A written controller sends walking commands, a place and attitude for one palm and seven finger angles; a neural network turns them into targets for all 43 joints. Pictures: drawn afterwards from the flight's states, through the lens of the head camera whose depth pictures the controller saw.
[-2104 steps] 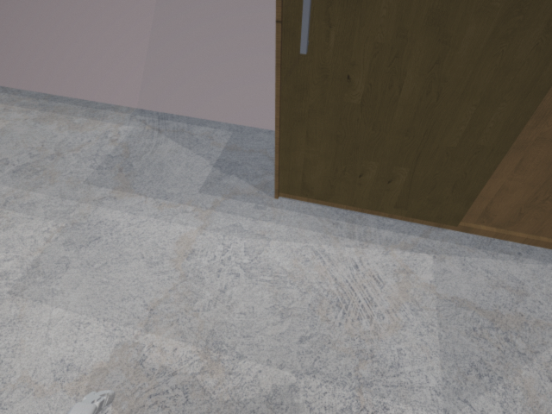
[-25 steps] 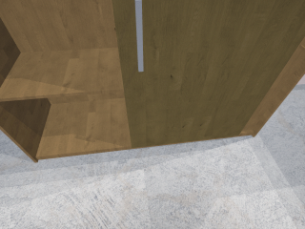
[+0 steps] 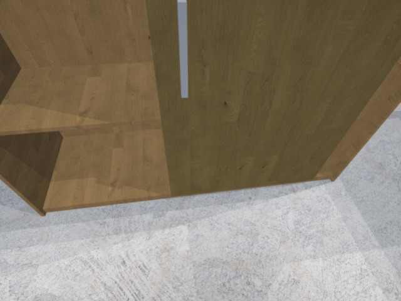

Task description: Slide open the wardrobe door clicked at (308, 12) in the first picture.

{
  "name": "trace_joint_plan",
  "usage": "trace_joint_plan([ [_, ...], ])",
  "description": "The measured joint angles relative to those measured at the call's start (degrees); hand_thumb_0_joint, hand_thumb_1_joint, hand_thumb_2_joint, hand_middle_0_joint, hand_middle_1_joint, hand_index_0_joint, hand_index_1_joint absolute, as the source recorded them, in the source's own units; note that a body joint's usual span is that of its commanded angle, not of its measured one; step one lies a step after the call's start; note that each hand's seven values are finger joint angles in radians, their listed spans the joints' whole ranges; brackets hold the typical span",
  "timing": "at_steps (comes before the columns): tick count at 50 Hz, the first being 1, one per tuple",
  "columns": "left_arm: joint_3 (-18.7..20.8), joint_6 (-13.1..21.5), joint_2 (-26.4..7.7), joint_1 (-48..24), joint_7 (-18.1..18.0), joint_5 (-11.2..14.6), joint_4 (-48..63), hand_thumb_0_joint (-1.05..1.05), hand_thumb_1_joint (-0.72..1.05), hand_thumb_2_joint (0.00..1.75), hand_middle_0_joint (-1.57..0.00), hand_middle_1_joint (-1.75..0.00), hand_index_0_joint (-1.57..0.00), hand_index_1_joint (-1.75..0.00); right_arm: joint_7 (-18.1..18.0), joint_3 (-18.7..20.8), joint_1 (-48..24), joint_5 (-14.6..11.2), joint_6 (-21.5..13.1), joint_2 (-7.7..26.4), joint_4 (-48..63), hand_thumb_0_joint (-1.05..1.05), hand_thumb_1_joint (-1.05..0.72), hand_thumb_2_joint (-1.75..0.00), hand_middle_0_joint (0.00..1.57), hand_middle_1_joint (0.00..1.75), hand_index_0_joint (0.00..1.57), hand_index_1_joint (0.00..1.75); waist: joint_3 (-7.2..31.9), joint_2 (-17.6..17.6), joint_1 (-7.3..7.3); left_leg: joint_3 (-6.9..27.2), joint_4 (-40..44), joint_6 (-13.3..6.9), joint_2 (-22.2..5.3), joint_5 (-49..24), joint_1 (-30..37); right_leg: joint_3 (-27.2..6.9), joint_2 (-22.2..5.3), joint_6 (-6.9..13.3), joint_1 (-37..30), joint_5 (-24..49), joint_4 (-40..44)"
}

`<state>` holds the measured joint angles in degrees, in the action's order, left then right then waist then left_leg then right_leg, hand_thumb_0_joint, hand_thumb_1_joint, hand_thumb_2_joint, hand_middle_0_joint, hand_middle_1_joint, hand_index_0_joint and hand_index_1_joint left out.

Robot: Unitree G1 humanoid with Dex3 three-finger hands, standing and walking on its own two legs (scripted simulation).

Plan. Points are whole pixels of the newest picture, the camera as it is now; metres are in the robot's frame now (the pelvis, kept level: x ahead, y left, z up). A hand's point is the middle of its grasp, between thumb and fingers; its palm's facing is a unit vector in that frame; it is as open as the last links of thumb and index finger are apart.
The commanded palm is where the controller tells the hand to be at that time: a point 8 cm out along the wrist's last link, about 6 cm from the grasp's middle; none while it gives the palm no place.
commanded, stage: look to check the result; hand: left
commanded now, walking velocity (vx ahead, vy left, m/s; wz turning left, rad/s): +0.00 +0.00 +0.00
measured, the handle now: (182, 51) +0.70 +0.09 +0.13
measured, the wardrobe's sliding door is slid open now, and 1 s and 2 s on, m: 0.67 0.67 0.67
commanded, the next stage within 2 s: stand and wait in 0.34 s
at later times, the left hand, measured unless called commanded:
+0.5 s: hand out of the picture +0.02 +0.18 -0.18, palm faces +0.00 -0.98 -0.18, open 7.3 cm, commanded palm none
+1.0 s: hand out of the picture +0.01 +0.18 -0.18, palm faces +0.00 -0.98 -0.18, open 7.3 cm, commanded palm none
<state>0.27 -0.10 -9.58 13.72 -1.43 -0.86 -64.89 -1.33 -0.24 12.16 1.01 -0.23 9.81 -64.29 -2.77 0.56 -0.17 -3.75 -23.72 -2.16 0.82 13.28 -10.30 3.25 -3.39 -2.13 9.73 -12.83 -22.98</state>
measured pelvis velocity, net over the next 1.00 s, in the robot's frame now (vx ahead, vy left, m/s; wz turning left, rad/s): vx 0.00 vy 0.00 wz -0.01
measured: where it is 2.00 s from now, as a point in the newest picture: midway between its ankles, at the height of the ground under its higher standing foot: outside the picture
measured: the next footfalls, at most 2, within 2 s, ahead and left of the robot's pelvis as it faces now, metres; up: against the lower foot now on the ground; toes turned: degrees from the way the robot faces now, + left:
none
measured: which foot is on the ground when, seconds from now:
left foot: down 0.00-1.00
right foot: down 0.00-1.00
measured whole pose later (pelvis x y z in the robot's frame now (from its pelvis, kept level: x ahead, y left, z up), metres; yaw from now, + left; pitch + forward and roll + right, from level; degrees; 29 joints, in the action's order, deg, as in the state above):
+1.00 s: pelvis +0.00 +0.00 +0.00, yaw +0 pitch -1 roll +0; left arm 0.1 0.1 -9.6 13.6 -1.4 -0.8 -65.5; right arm -1.5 -0.3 13.1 0.9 -0.6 9.5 -65.4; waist -3.0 0.9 -0.4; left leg -4.2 -21.7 -2.4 1.1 12.8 -7.8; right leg 2.8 -3.5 -2.4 7.4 -12.1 -21.0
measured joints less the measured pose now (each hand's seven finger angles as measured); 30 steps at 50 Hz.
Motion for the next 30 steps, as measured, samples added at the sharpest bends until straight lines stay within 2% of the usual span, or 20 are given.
trace_joint_plan([
  [30,-0.09,0.16,0.13,-0.1,-0.04,0.11,-0.43,0.0,0.91,0.9,-0.19,-0.3,-0.2,-0.3,-0.2,-0.26,1.28,-0.07,-0.4,-0.65,-1.27,0.0,-0.91,-0.9,0.2,0.3,0.2,0.3,-0.13,0.23,-0.29,-0.53,1.81,-0.19,0.23,-0.01,2.33,-0.52,-0.13,-0.27,-2.0,0.09,1.55],
])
